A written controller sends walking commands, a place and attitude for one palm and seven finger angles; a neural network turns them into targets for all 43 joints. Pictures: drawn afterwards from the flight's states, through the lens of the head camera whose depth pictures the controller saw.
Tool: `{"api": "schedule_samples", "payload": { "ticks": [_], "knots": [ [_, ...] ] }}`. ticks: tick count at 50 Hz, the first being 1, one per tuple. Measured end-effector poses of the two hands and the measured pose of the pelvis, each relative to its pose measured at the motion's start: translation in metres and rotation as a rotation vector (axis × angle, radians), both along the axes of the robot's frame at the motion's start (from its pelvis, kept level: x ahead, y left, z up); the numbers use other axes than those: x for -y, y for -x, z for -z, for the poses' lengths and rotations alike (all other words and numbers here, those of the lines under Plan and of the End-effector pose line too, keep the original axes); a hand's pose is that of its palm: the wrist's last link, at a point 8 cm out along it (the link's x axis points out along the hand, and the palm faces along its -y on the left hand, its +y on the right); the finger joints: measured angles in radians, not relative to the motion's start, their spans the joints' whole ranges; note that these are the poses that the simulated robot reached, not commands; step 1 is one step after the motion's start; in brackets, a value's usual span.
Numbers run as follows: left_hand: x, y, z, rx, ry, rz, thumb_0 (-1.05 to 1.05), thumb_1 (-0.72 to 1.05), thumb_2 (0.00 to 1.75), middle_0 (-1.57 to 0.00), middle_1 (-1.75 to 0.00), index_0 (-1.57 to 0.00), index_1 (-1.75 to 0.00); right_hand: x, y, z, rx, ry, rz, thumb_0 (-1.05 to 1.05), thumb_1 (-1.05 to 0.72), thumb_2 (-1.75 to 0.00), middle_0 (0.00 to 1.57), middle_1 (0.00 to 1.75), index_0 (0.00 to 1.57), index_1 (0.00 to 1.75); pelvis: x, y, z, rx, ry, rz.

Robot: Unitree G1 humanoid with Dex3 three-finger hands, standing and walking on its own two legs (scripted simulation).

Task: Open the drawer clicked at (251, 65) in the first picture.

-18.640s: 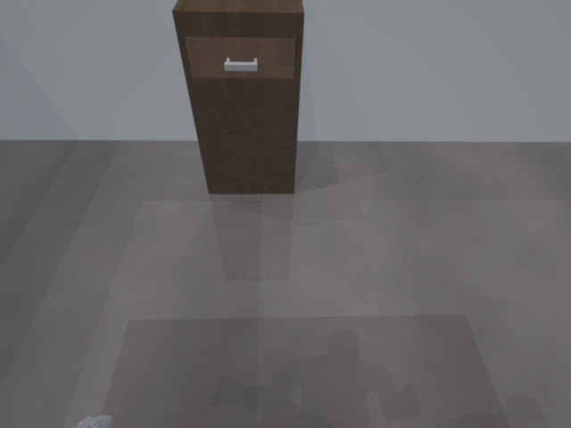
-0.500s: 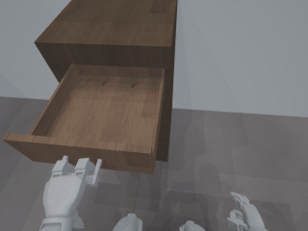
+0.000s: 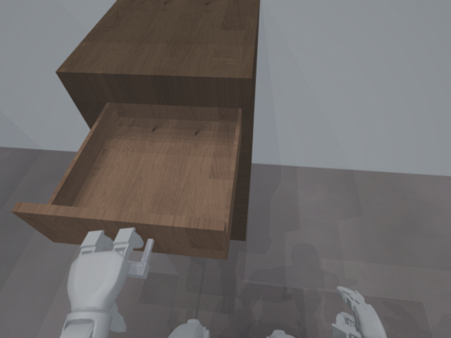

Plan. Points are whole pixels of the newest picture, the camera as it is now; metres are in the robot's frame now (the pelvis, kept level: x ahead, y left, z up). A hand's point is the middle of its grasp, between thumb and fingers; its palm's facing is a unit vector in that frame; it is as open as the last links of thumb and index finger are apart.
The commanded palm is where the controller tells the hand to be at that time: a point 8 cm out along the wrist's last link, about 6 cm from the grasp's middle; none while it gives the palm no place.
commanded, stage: lift the hand off the handle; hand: left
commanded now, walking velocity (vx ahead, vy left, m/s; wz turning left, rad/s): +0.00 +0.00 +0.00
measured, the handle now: (120, 255) +0.26 +0.22 -0.02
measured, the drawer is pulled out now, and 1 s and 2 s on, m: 0.30 0.30 0.30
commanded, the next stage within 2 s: draw the hand back to the body in 1.98 s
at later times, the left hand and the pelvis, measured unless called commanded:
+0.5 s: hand (110, 274) +0.22 +0.21 +0.02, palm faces +0.02 -0.12 -0.99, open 13.7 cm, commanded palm +0.20 +0.21 +0.08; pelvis +0.01 +0.00 +0.02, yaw +0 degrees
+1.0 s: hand (103, 263) +0.22 +0.21 +0.06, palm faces +0.03 -0.13 -0.99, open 13.6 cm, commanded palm +0.20 +0.21 +0.12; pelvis +0.02 +0.00 +0.03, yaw +0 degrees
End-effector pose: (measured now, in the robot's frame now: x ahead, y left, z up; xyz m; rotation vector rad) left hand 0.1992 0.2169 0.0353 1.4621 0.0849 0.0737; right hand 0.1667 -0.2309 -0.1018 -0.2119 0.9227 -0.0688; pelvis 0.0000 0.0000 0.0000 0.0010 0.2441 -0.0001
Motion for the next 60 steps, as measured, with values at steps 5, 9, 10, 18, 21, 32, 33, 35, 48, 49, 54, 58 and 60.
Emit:
{"api": "schedule_samples", "payload": {
  "ticks": [5,9,10,18,21,32,33,35,48,49,54,58,60],
  "knots": [
    [0.001,-0.001,-0.004,-0.009,0.000,-0.001,0.00,-0.49,0.30,-0.31,-1.20,-0.36,-1.22,0.000,-0.005,-0.005,0.008,0.000,-0.005,0.01,-0.91,-0.90,0.21,0.30,0.20,0.30,-0.001,-0.002,-0.004,0.010,0.000,0.000],
    [0.001,-0.002,-0.009,-0.011,0.009,0.001,0.00,-0.49,0.30,-0.32,-1.20,-0.37,-1.23,-0.003,-0.010,-0.010,0.020,-0.007,-0.008,0.01,-0.91,-0.90,0.20,0.30,0.20,0.30,-0.002,-0.005,-0.007,0.018,-0.002,0.002],
    [0.001,-0.002,-0.012,-0.006,0.012,0.002,0.00,-0.49,0.30,-0.32,-1.20,-0.37,-1.23,-0.003,-0.011,-0.011,0.024,-0.009,-0.010,0.01,-0.91,-0.90,0.20,0.30,0.20,0.30,-0.002,-0.006,-0.007,0.019,-0.002,0.003],
    [0.005,0.000,-0.026,0.013,0.013,0.012,0.00,-0.49,0.30,-0.32,-1.20,-0.37,-1.22,-0.009,-0.021,-0.017,0.049,-0.038,-0.030,0.01,-0.91,-0.90,0.20,0.30,0.20,0.30,-0.002,-0.010,-0.012,0.034,-0.004,0.006],
    [0.005,0.001,-0.032,0.020,0.017,0.007,0.00,-0.49,0.30,-0.32,-1.20,-0.36,-1.22,-0.011,-0.025,-0.020,0.058,-0.048,-0.035,0.01,-0.91,-0.90,0.20,0.30,0.20,0.30,-0.001,-0.011,-0.014,0.040,-0.006,0.008],
    [0.002,0.003,-0.050,0.014,0.020,-0.003,0.00,-0.49,0.30,-0.32,-1.20,-0.34,-1.21,-0.010,-0.033,-0.031,0.082,-0.059,-0.047,0.01,-0.91,-0.90,0.20,0.30,0.20,0.30,0.002,-0.015,-0.022,0.065,-0.009,0.007],
    [0.003,0.003,-0.051,0.013,0.021,0.000,0.00,-0.49,0.30,-0.32,-1.20,-0.34,-1.21,-0.010,-0.034,-0.031,0.084,-0.058,-0.047,0.01,-0.91,-0.90,0.20,0.30,0.20,0.30,0.002,-0.015,-0.022,0.067,-0.009,0.007],
    [0.004,0.003,-0.054,0.015,0.024,0.006,0.00,-0.49,0.30,-0.32,-1.20,-0.33,-1.21,-0.009,-0.034,-0.033,0.085,-0.056,-0.049,0.01,-0.91,-0.90,0.20,0.30,0.20,0.30,0.003,-0.015,-0.024,0.070,-0.010,0.007],
    [0.004,-0.001,-0.071,0.020,0.024,0.022,0.00,-0.49,0.30,-0.32,-1.20,-0.35,-1.22,-0.004,-0.033,-0.037,0.081,-0.056,-0.037,0.01,-0.91,-0.90,0.20,0.30,0.20,0.30,0.005,-0.018,-0.030,0.087,-0.011,0.009],
    [0.004,-0.002,-0.073,0.026,0.025,0.023,0.00,-0.49,0.30,-0.32,-1.20,-0.35,-1.21,-0.004,-0.033,-0.037,0.080,-0.056,-0.036,0.01,-0.91,-0.90,0.20,0.30,0.20,0.30,0.005,-0.018,-0.031,0.089,-0.011,0.009],
    [0.001,-0.006,-0.082,0.042,0.017,0.017,0.00,-0.49,0.30,-0.32,-1.20,-0.34,-1.21,-0.004,-0.033,-0.040,0.079,-0.064,-0.030,0.01,-0.91,-0.90,0.20,0.30,0.20,0.30,0.005,-0.019,-0.034,0.096,-0.011,0.012],
    [0.001,-0.007,-0.087,0.030,0.031,0.011,0.00,-0.49,0.30,-0.31,-1.20,-0.33,-1.20,-0.005,-0.034,-0.043,0.089,-0.071,-0.028,0.01,-0.91,-0.90,0.20,0.30,0.20,0.30,0.004,-0.021,-0.037,0.104,-0.011,0.014],
    [0.001,-0.006,-0.089,0.024,0.032,0.017,0.00,-0.49,0.30,-0.31,-1.20,-0.33,-1.20,-0.006,-0.036,-0.046,0.094,-0.070,-0.029,0.01,-0.91,-0.90,0.20,0.30,0.20,0.30,0.004,-0.021,-0.038,0.109,-0.011,0.016]
  ]
}}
